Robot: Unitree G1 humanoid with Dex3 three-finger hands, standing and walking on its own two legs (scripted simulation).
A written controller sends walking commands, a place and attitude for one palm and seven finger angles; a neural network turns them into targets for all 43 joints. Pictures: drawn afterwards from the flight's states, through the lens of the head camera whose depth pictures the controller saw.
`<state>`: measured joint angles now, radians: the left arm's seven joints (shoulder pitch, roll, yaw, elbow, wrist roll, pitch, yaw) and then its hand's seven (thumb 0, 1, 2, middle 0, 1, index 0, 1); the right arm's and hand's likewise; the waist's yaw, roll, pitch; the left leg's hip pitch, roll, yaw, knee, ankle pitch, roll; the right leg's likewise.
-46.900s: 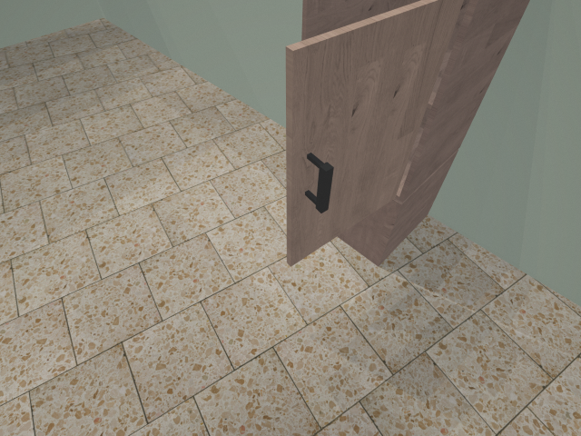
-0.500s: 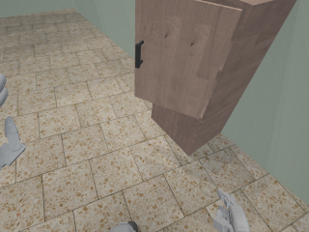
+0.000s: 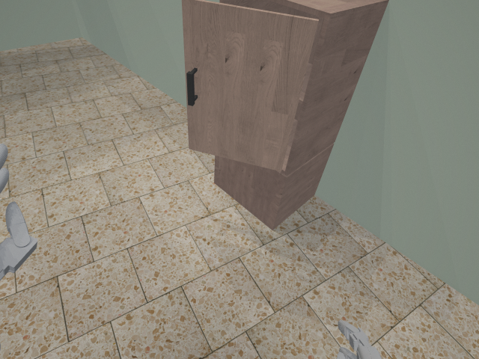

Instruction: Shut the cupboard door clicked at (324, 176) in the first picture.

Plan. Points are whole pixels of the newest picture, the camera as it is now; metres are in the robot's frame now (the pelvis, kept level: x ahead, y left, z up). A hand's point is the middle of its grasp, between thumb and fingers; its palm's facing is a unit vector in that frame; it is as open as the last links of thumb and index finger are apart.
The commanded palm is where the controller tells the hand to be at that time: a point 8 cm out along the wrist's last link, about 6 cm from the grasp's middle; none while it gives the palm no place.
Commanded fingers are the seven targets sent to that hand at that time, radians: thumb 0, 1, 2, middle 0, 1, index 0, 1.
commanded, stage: stop stepping back and stand still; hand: left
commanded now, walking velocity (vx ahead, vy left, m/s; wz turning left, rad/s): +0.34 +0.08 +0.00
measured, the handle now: (193, 86) +1.02 +0.15 -0.02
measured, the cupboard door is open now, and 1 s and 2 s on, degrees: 30 30 30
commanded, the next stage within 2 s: let the arm hang, fingers relaxed in 0.78 s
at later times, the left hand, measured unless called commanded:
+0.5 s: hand out of the picture +0.20 +0.31 +0.18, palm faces +0.49 -0.77 -0.42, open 7.4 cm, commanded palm +0.12 +0.34 +0.18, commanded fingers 0.00 0.90 0.90 -0.20 -0.30 -0.20 -0.30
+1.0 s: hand (17, 324) +0.18 +0.32 +0.02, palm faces +0.20 -0.86 -0.47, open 7.4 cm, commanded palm none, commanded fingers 0.00 0.90 0.90 -0.20 -0.30 -0.20 -0.30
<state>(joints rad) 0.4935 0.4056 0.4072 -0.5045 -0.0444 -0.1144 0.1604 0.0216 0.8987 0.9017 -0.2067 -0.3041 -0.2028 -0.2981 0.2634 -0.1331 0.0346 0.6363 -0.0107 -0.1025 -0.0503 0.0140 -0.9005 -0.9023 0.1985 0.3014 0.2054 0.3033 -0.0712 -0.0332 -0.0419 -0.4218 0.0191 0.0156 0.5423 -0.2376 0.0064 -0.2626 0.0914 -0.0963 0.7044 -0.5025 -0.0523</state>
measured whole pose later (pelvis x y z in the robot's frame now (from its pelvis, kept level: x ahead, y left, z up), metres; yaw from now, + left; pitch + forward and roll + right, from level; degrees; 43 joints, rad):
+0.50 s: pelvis -0.01 +0.03 +0.00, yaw +2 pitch +0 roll +1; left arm 0.49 0.43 0.43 -0.50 -0.03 -0.17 0.19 0.02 0.89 0.90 -0.21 -0.31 -0.21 -0.30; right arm 0.23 -0.20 -0.01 0.63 0.00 -0.09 -0.10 0.01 -0.90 -0.90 0.20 0.30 0.20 0.30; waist -0.02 -0.07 -0.01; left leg -0.26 0.05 0.10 0.56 -0.29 -0.02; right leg -0.28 -0.02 -0.06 0.62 -0.34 -0.01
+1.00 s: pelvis -0.02 +0.06 +0.00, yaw +3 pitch +1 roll +0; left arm 0.31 0.36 0.16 0.14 0.02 -0.03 0.03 0.01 0.90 0.90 -0.20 -0.30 -0.20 -0.30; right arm 0.16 -0.32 -0.01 0.73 0.00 -0.04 0.00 0.01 -0.90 -0.90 0.20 0.30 0.21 0.30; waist 0.00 0.07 -0.04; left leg -0.32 0.04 0.08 0.59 -0.28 0.01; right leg -0.30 -0.03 -0.08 0.57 -0.29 0.00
